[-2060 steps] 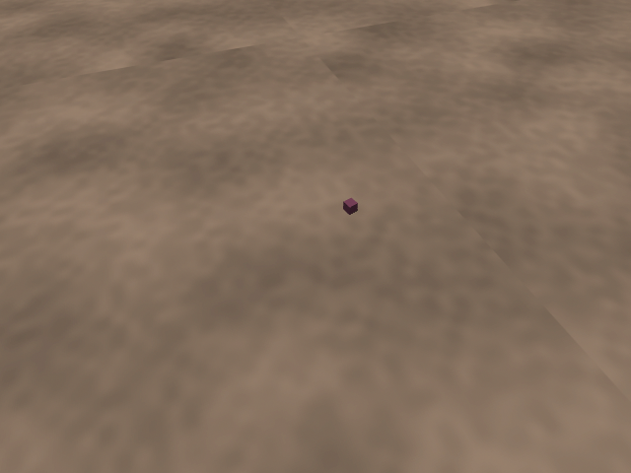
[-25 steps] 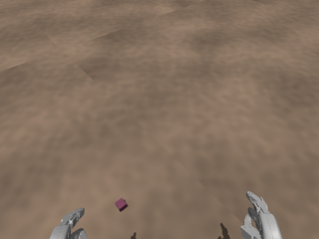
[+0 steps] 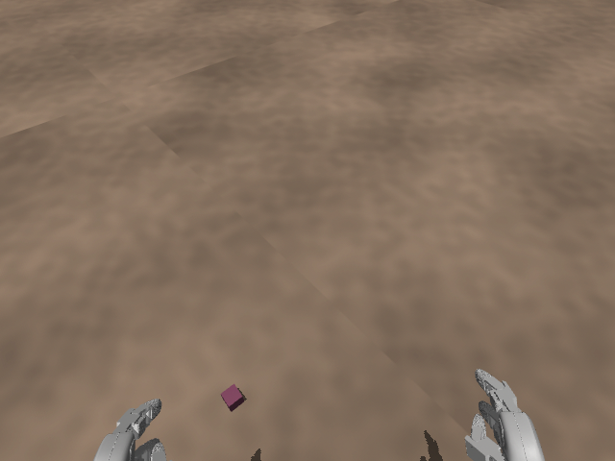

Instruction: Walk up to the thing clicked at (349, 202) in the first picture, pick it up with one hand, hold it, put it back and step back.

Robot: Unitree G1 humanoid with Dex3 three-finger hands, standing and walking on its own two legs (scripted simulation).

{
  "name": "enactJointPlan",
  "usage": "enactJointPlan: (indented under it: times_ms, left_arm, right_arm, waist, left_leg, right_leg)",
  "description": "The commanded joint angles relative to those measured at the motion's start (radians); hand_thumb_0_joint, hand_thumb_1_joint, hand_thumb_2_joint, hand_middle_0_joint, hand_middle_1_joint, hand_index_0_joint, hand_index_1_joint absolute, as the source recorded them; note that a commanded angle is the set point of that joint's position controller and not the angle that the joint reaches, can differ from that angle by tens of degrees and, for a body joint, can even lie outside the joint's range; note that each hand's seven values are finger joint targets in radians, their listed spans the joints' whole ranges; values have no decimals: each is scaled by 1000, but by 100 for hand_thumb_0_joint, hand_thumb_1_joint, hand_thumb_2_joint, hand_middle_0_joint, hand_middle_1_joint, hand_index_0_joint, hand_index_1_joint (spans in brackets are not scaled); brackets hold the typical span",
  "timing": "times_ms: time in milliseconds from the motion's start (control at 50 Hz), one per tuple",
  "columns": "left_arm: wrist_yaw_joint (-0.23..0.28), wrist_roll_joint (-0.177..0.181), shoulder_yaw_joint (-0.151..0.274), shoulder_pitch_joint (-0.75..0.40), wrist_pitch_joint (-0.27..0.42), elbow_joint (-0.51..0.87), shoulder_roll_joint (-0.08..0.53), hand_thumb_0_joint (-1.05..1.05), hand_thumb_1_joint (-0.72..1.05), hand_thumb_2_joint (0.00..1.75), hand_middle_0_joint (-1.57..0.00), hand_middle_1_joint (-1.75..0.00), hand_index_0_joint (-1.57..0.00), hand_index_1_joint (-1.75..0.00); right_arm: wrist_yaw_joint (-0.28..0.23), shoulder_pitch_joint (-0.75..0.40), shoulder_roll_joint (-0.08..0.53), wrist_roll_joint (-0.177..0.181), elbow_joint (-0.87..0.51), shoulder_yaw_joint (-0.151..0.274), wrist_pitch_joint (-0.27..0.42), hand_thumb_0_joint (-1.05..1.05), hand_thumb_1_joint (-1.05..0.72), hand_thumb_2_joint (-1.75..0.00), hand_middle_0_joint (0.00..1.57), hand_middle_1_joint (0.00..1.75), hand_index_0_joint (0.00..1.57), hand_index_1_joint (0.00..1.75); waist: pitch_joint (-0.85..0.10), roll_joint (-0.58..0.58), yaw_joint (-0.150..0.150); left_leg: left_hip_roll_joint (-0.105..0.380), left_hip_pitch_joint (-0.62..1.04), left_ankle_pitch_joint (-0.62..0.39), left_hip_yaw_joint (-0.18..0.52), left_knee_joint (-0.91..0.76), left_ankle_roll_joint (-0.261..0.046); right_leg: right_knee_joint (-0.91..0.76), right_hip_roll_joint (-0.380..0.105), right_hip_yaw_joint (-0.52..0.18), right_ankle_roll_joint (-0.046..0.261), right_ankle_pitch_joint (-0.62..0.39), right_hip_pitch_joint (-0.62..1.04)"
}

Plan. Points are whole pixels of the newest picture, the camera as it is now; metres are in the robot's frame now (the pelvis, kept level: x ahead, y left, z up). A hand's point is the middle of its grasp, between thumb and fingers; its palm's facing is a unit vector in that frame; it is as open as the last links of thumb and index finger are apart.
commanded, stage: home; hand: left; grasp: from above
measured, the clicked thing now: (232, 397) +0.46 +0.21 -0.69
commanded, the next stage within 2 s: stand in 0.52 s
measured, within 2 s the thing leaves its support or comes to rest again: neither
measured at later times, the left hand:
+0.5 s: hand out of the picture +0.15 +0.18 -0.05, palm faces +0.04 -0.98 -0.20, open 7.4 cm
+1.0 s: hand out of the picture +0.08 +0.24 -0.11, palm faces +0.02 -0.94 -0.33, open 7.4 cm
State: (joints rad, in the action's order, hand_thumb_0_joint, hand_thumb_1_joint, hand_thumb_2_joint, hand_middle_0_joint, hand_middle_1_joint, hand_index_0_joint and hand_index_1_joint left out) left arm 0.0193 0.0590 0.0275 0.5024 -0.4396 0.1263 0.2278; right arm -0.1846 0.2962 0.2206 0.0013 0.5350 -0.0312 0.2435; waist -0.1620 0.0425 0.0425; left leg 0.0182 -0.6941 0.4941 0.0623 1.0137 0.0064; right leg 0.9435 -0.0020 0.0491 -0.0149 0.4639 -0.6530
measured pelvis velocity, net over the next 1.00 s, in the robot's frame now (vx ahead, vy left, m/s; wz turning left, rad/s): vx -0.01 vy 0.01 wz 0.00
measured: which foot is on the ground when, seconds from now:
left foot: down 0.00-1.00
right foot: down 0.00-1.00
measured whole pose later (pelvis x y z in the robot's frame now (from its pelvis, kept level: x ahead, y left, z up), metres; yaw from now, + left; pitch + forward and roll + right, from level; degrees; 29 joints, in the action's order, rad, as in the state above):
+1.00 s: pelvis -0.01 +0.01 +0.04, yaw +0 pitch -1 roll +0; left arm 0.03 -0.04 0.04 0.25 -0.03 -0.82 0.30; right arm -0.01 0.21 0.30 -0.06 0.91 0.05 0.02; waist 0.04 -0.01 -0.02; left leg -0.02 -0.32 0.35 0.02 0.69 -0.02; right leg 0.68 -0.04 0.01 -0.03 0.34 -0.31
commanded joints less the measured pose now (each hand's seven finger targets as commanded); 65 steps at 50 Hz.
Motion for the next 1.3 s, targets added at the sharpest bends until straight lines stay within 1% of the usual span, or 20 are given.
enactJointPlan:
  times_ms: [0,200,220,300,340,580,600,620,640,660,680,700,720,760,880,960,1100,1160,1200,1280]
  left_arm:
    - [6,-5,68,-18,46,202,105,0,90,90,-20,-30,-20,-30]
    - [6,-8,56,-22,46,199,98,0,90,90,-20,-30,-20,-30]
    - [9,-7,74,-12,44,199,114,0,90,90,-20,-30,-20,-30]
    - [6,-6,64,-17,42,197,103,0,90,90,-20,-30,-20,-30]
    - [5,-6,62,-27,42,198,105,0,90,90,-20,-30,-20,-30]
    - [8,-9,59,-20,40,207,103,0,90,90,-20,-30,-20,-30]
    - [41,-125,64,-292,256,-144,187,0,90,90,-20,-30,-20,-30]
    - [35,-130,80,-202,322,-321,207,0,90,90,-20,-30,-20,-30]
    - [31,-139,81,-205,356,-375,223,0,90,90,-20,-30,-20,-30]
    - [22,-132,70,-235,375,-398,211,0,90,90,-20,-30,-20,-30]
    - [17,-129,61,-242,392,-435,209,0,90,90,-20,-30,-20,-30]
    - [15,-124,60,-255,403,-475,215,0,90,90,-20,-30,-20,-30]
    - [13,-121,61,-248,407,-511,214,0,90,90,-20,-30,-20,-30]
    - [13,-109,66,-272,416,-591,214,0,90,90,-20,-30,-20,-30]
    - [16,-103,65,-316,455,-780,219,0,90,90,-20,-30,-20,-30]
    - [18,-95,58,-316,457,-882,214,0,90,90,-20,-30,-20,-30]
    - [25,-89,53,-309,459,-1026,232,0,90,90,-20,-30,-20,-30]
    - [24,-87,48,-326,452,-1066,231,0,90,90,-20,-30,-20,-30]
    - [24,-88,45,-321,455,-1092,234,0,90,90,-20,-30,-20,-30]
    - [22,-91,40,-332,457,-1133,240,0,90,90,-20,-30,-20,-30]
  right_arm:
    - [-10,-62,127,5,-158,57,55,0,-90,-90,20,30,20,30]
    - [-8,-67,128,4,-167,56,55,0,-90,-90,20,30,20,30]
    - [-9,-68,126,5,-165,56,52,0,-90,-90,20,30,20,30]
    - [-10,-65,128,5,-166,56,55,0,-90,-90,20,30,20,30]
    - [-8,-72,126,7,-168,52,53,0,-90,-90,20,30,20,30]
    - [-11,-68,125,7,-175,53,58,0,-90,-90,20,30,20,30]
    - [48,-138,242,-121,89,96,-57,0,-90,-90,20,30,20,30]
    - [79,-139,250,-121,95,116,-101,0,-90,-90,20,30,20,30]
    - [98,-128,247,-117,89,111,-120,0,-90,-90,20,30,20,30]
    - [110,-103,248,-127,83,106,-134,0,-90,-90,20,30,20,30]
    - [126,-113,236,-107,101,101,-138,0,-90,-90,20,30,20,30]
    - [143,-113,224,-78,122,101,-142,0,-90,-90,20,30,20,30]
    - [154,-130,225,-67,136,108,-149,0,-90,-90,20,30,20,30]
    - [163,-142,222,-55,158,111,-156,0,-90,-90,20,30,20,30]
    - [167,-142,226,-57,248,118,-186,0,-90,-90,20,30,20,30]
    - [160,-146,242,-51,305,116,-199,0,-90,-90,20,30,20,30]
    - [150,-144,258,-37,396,113,-207,0,-90,-90,20,30,20,30]
    - [149,-154,264,-33,423,109,-210,0,-90,-90,20,30,20,30]
    - [150,-170,264,-31,439,109,-211,0,-90,-90,20,30,20,30]
    - [152,-169,263,-28,468,106,-216,0,-90,-90,20,30,20,30]
  waist:
    - [-101,24,-3]
    - [-78,10,4]
    - [-83,15,-10]
    - [-77,2,2]
    - [-46,4,1]
    - [-64,18,4]
    - [144,-52,-82]
    - [78,-95,-74]
    - [62,-115,-55]
    - [77,-58,-35]
    - [60,-22,-54]
    - [44,-9,-62]
    - [62,-64,-76]
    - [55,-69,-73]
    - [79,-45,-60]
    - [137,-9,-61]
    - [143,-29,-63]
    - [179,2,-60]
    - [175,-16,-67]
    - [201,-32,-60]
  left_leg:
    - [-16,104,-236,-12,-166,-18]
    - [-12,90,-200,-3,-176,-18]
    - [-13,82,-194,-4,-175,-18]
    - [-12,93,-207,-5,-173,-19]
    - [-12,72,-160,0,-182,-21]
    - [-14,75,-132,-7,-185,-21]
    - [28,117,-368,46,-257,-59]
    - [18,175,-316,10,-256,-70]
    - [8,213,-326,2,-254,-71]
    - [13,213,-296,31,-280,-72]
    - [13,252,-279,44,-311,-73]
    - [16,267,-266,44,-328,-78]
    - [10,285,-247,26,-336,-71]
    - [10,321,-250,31,-351,-66]
    - [24,410,-324,45,-424,-63]
    - [49,414,-314,83,-526,-62]
    - [57,517,-442,71,-597,-48]
    - [72,513,-382,87,-669,-45]
    - [70,536,-405,81,-672,-43]
    - [68,553,-331,76,-707,-37]
  right_leg:
    - [-140,25,12,18,-197,64]
    - [-138,27,17,17,-168,49]
    - [-141,25,16,18,-163,54]
    - [-141,27,17,17,-174,52]
    - [-150,27,17,15,-136,40]
    - [-149,28,15,16,-112,35]
    - [-184,-54,-69,62,-154,233]
    - [-230,-64,-125,87,-120,238]
    - [-236,-75,-153,101,-135,227]
    - [-235,-56,-139,89,-126,209]
    - [-221,-61,-126,81,-145,254]
    - [-225,-71,-115,69,-165,294]
    - [-256,-79,-131,70,-150,277]
    - [-299,-84,-134,60,-144,276]
    - [-364,-89,-122,43,-258,346]
    - [-409,-75,-103,38,-266,396]
    - [-505,-98,-107,34,-374,492]
    - [-537,-88,-96,25,-309,498]
    - [-559,-96,-97,22,-330,517]
    - [-600,-101,-105,19,-300,514]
